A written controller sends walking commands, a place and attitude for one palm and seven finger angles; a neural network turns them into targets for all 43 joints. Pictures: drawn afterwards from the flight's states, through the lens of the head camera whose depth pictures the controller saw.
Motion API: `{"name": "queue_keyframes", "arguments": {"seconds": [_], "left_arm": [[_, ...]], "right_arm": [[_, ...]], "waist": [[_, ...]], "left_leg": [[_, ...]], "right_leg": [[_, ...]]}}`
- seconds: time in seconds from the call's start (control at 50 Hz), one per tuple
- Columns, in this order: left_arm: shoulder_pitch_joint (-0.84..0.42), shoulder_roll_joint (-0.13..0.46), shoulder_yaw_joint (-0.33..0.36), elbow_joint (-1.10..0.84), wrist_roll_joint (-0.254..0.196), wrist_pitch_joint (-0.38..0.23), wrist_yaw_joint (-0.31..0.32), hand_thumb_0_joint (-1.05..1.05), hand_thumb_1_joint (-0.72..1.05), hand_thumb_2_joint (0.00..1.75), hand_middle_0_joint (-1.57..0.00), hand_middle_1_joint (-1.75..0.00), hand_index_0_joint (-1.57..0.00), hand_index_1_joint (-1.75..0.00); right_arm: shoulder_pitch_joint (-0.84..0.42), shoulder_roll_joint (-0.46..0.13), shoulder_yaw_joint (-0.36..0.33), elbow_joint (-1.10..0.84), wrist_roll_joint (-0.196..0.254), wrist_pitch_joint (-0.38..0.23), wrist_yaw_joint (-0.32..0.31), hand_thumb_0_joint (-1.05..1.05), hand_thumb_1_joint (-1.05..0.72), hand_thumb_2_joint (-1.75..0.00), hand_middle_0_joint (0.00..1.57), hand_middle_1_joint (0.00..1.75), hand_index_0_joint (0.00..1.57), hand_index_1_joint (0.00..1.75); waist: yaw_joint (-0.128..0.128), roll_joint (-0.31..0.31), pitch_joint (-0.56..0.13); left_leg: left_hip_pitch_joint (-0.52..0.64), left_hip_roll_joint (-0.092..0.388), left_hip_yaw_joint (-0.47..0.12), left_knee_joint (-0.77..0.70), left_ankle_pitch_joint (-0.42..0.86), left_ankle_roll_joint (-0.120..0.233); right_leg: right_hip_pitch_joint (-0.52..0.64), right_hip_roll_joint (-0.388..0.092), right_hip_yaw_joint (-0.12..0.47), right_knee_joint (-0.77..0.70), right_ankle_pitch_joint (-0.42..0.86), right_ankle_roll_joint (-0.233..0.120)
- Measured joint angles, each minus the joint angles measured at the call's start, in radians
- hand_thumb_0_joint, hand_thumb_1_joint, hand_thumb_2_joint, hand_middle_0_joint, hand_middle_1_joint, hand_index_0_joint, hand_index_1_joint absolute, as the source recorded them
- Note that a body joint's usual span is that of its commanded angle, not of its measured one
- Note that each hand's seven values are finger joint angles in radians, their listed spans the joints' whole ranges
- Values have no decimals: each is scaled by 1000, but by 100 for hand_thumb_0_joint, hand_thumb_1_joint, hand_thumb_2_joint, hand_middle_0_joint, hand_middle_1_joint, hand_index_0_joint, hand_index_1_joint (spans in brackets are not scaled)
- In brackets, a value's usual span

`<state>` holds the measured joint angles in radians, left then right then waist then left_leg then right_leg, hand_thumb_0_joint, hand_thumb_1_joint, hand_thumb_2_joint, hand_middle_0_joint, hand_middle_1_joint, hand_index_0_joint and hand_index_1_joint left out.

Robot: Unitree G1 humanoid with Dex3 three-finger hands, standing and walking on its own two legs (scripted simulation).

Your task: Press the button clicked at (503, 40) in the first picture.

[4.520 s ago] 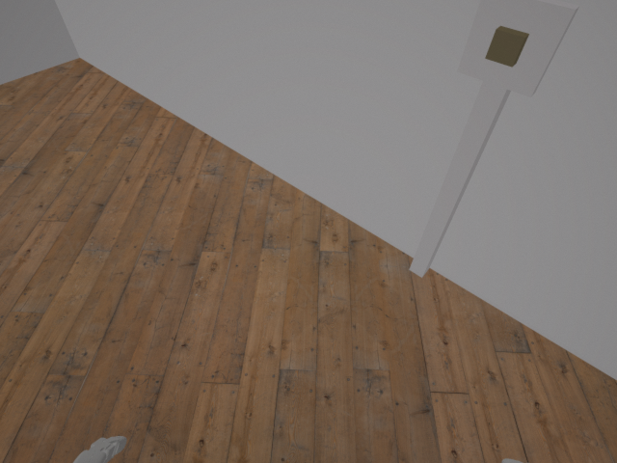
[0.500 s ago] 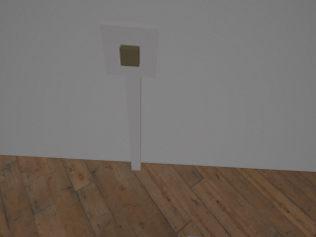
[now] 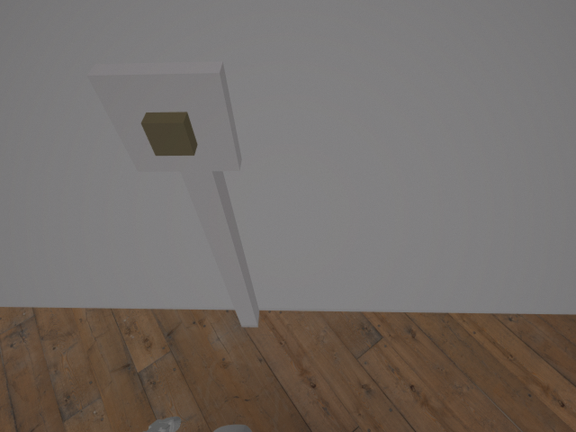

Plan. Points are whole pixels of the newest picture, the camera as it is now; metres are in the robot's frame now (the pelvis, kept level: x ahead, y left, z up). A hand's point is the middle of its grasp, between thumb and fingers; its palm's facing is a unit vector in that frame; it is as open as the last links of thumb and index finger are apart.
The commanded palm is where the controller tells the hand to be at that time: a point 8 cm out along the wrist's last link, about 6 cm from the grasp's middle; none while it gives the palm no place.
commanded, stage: come to a stop and stand still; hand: left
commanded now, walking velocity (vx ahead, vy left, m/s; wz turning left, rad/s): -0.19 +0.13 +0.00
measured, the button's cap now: (171, 133) +0.50 +0.20 +0.14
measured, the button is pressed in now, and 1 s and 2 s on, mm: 0 0 0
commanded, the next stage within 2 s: none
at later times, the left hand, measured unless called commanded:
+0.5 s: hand out of the picture -0.05 +0.29 -0.18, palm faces +0.09 -0.98 -0.19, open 7.4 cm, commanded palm none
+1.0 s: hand out of the picture -0.10 +0.25 -0.17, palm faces +0.01 -0.98 -0.17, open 7.3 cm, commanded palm none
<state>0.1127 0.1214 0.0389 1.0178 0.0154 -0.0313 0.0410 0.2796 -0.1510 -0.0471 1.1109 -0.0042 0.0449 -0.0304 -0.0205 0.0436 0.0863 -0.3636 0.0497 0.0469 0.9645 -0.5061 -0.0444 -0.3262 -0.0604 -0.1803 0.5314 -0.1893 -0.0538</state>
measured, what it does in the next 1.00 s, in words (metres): steps to the left: left foot, then right foot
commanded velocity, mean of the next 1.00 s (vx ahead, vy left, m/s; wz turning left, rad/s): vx -0.01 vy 0.01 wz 0.00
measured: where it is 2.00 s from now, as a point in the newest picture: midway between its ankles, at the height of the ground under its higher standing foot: outside the picture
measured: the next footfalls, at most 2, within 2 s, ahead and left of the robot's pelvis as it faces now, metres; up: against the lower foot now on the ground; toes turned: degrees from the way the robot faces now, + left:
left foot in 0.28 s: +0.00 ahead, +0.16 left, +0.00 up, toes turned +4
right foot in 0.74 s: -0.08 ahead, -0.02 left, +0.00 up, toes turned -2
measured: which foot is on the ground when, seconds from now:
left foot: up 0.00-0.26, down 0.28-1.00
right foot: down 0.00-0.30, up 0.32-0.72, down 0.74-1.00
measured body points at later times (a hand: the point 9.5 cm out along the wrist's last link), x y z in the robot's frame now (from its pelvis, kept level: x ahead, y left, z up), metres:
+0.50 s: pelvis -0.05 +0.09 +0.01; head -0.03 +0.13 +0.46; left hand -0.05 +0.34 -0.16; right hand +0.00 -0.14 -0.12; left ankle -0.05 +0.16 -0.73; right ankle -0.07 -0.06 -0.67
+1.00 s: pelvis -0.09 +0.09 +0.01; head -0.09 +0.09 +0.46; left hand -0.10 +0.30 -0.15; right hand -0.14 -0.10 -0.16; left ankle -0.04 +0.16 -0.73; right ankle -0.12 -0.02 -0.73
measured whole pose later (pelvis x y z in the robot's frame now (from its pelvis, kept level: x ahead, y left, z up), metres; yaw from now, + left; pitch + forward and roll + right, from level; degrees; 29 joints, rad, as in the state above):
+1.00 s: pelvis -0.09 +0.09 +0.01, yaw -1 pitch -2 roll +0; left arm 0.32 0.11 0.00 1.14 0.01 0.00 0.05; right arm 0.34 -0.10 0.00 1.18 -0.01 0.01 -0.02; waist -0.03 0.00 0.00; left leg -0.20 -0.06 0.12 0.35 -0.13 0.08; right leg -0.12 -0.02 -0.03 0.42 -0.28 0.00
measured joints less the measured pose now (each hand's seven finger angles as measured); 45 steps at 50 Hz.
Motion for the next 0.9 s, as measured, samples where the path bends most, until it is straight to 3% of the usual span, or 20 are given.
{"name": "queue_keyframes", "arguments": {"seconds": [0.14, 0.22, 0.28, 0.32, 0.36, 0.42, 0.48, 0.56, 0.66, 0.74, 0.82, 0.9], "left_arm": [[6, 21, 9, -16, 9, 35, 4, -1, 92, 90, -20, -30, -20, -30], [28, 50, 18, -20, 18, 51, -1, 0, 91, 90, -20, -30, -20, -30], [55, 75, 25, -17, 15, 63, -7, 0, 91, 90, -20, -30, -20, -30], [68, 98, 31, -6, 6, 79, -9, 0, 91, 90, -20, -30, -20, -30], [91, 106, 36, 4, 5, 97, -10, 0, 91, 90, -20, -30, -20, -30], [122, 107, 39, 19, 9, 100, -17, 0, 91, 90, -20, -30, -20, -30], [159, 104, 33, 38, 8, 85, -17, 0, 91, 90, -20, -30, -20, -30], [194, 94, 20, 76, 3, 83, -12, 0, 91, 90, -20, -30, -20, -30], [197, 64, -4, 109, -2, 87, -7, 0, 91, 90, -20, -30, -20, -30], [185, 42, -18, 113, -3, 66, -2, 0, 91, 90, -20, -30, -20, -30], [174, 1, -35, 122, -8, 44, 2, 0, 91, 90, -20, -30, -20, -30], [185, -6, -41, 125, -10, 33, 9, 1, 92, 90, -20, -30, -20, -30]], "right_arm": [[-129, -51, -23, -91, -11, 22, 12, 1, -91, -90, 20, 30, 19, 30], [-157, -58, -22, -126, -10, 9, 18, 0, -91, -90, 20, 30, 19, 30], [-146, -54, -13, -140, -10, -10, 22, 0, -91, -90, 20, 30, 19, 30], [-131, -31, -6, -137, -15, -18, 22, 0, -91, -90, 20, 30, 19, 30], [-105, -13, 8, -135, -22, -12, 18, 0, -91, -90, 20, 30, 19, 30], [-73, 6, 24, -116, -22, -11, 4, 0, -91, -90, 20, 30, 19, 30], [-55, 10, 27, -92, -14, -21, -8, 1, -93, -90, 20, 30, 20, 30], [-37, 15, 29, -64, -7, -39, -19, 1, -93, -90, 21, 30, 20, 30], [-16, 14, 27, -27, -7, -42, -19, 1, -93, -90, 21, 30, 20, 30], [3, 20, 32, 8, -3, -39, -11, 1, -92, -90, 21, 30, 20, 30], [20, 17, 35, 41, -1, -36, -3, 1, -92, -90, 20, 30, 20, 30], [38, 32, 43, 60, -2, -37, 4, 1, -91, -90, 20, 30, 20, 30]], "waist": [[28, -17, 10], [42, -44, 0], [48, -65, -21], [49, -105, -24], [46, -109, -40], [44, -100, -57], [48, -100, -67], [41, -101, -72], [19, -79, -76], [14, -77, -85], [1, -27, -85], [-6, -24, -84]], "left_leg": [[-76, -28, -18, 36, 58, -20], [-15, -19, -14, -99, 68, -9], [89, -13, -5, -311, 140, 7], [101, -38, 12, -336, 144, 55], [110, -40, 15, -368, 172, 85], [136, -47, 13, -464, 237, 102], [157, -67, 28, -544, 283, 117], [177, -97, 53, -604, 317, 137], [185, -119, 71, -627, 337, 151], [166, -141, 89, -612, 341, 149], [173, -125, 77, -620, 355, 133], [177, -115, 74, -622, 367, 130]], "right_leg": [[-13, -21, 4, -27, 40, 19], [-32, -37, 8, -24, 59, 40], [-62, -48, 11, 9, 61, 64], [-91, -55, 56, 80, -56, 74], [-120, -15, 120, 197, -177, 73], [-141, 32, 184, 378, -184, 72], [-117, 41, 210, 449, -159, 88], [-21, 28, 207, 360, -183, 104], [110, 19, 183, 146, -240, 95], [198, 7, 177, -74, -123, 72], [221, 23, 163, -117, -105, 71], [225, 33, 160, -119, -96, 64]]}}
